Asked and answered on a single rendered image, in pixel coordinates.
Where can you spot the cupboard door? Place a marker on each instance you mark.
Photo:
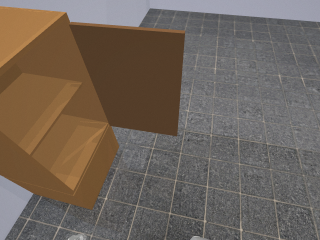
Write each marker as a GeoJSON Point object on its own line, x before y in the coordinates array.
{"type": "Point", "coordinates": [136, 73]}

